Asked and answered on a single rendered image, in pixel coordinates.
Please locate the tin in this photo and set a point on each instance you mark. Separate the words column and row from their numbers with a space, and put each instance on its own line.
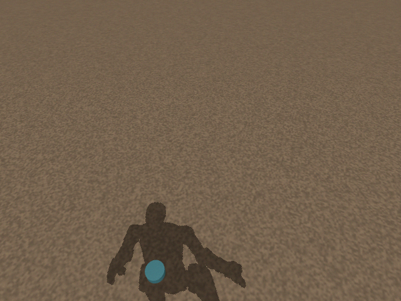
column 155, row 271

